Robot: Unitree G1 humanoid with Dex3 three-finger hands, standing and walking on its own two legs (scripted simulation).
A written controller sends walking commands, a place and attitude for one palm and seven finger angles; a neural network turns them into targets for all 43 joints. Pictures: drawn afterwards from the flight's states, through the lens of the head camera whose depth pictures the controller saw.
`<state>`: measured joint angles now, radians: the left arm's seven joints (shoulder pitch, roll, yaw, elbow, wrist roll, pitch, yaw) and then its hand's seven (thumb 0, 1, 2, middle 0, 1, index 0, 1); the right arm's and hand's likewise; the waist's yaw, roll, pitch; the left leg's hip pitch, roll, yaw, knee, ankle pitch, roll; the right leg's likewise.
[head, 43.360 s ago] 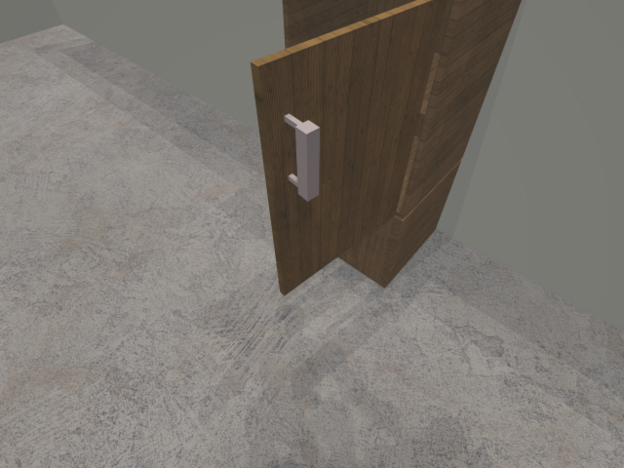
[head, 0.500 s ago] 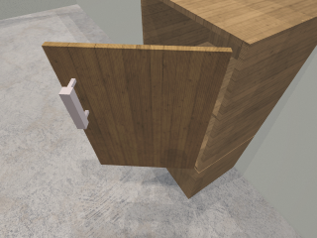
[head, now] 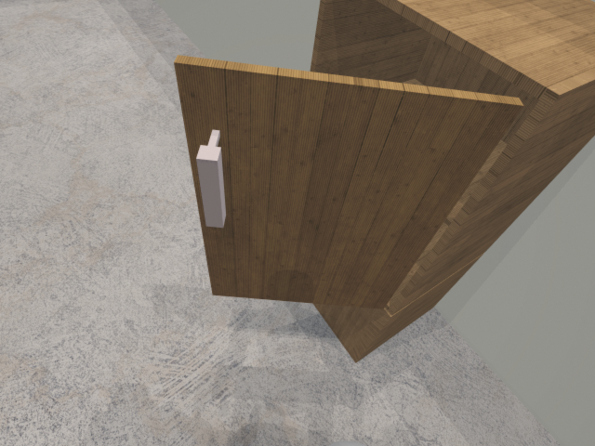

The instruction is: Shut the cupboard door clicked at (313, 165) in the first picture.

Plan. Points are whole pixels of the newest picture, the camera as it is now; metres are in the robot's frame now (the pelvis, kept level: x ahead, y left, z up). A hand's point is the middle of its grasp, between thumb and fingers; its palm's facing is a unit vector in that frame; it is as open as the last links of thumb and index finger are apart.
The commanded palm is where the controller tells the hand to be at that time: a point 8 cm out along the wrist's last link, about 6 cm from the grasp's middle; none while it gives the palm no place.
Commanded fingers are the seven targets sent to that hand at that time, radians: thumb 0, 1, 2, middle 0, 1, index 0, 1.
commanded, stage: come to a stop and stand still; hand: left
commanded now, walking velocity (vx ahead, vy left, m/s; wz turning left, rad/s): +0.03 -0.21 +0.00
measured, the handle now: (215, 179) +0.45 +0.16 +0.08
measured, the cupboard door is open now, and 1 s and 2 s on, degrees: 54 54 54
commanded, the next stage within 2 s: look again from close up in 0.94 s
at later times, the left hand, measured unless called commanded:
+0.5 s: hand out of the picture +0.08 +0.10 -0.17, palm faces +0.01 -0.98 -0.21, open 7.3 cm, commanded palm none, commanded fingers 0.00 0.90 0.90 -0.20 -0.30 -0.20 -0.30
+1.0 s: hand out of the picture -0.02 +0.05 -0.18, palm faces +0.06 -0.99 -0.16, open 7.4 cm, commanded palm none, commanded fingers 0.00 0.90 0.90 -0.20 -0.30 -0.20 -0.30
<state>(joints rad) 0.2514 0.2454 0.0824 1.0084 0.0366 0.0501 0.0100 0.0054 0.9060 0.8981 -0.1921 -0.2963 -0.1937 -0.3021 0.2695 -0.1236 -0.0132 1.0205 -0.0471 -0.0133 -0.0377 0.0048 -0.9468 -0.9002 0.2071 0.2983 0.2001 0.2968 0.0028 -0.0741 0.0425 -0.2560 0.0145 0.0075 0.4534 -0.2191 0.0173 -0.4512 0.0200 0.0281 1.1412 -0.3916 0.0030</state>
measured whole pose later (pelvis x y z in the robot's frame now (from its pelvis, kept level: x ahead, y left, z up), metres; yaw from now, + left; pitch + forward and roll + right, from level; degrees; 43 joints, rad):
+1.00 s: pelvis +0.02 -0.10 +0.00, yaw +0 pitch +0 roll +1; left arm 0.31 0.12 0.00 1.15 0.01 -0.01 0.03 0.00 0.91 0.90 -0.19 -0.30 -0.20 -0.30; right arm 0.20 -0.15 0.00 1.15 -0.02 -0.01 -0.04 0.01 -0.94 -0.90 0.20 0.30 0.20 0.30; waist 0.02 -0.02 0.06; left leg -0.13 0.04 0.06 0.37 -0.23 -0.03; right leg -0.09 0.02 -0.06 0.38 -0.29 -0.05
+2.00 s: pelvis -0.07 -0.02 -0.07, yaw +1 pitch +4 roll +0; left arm 0.33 0.16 0.06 0.13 -0.21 -0.46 -0.18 0.00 0.90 0.90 -0.32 -0.44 -0.32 -0.44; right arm 0.23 -0.25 0.00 0.61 0.01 -0.27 0.02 0.01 -0.90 -0.90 0.21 0.30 0.20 0.30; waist -0.05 -0.01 -0.10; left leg -0.67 -0.07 0.07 0.97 -0.39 0.05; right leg -0.69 0.01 -0.01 0.99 -0.40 -0.02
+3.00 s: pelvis +0.00 -0.01 -0.04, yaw +7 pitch +6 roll -3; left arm 0.37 0.28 0.15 -0.23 -0.29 -0.13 -0.23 0.02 0.90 0.90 -1.22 -1.42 -1.22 -1.42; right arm 0.27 -0.25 0.07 0.52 0.05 -0.28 -0.04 0.02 -0.90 -0.90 0.21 0.30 0.20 0.30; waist 0.03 0.05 -0.10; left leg -0.51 -0.07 -0.02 0.85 -0.43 0.09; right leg -0.46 0.04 -0.06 0.77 -0.41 -0.01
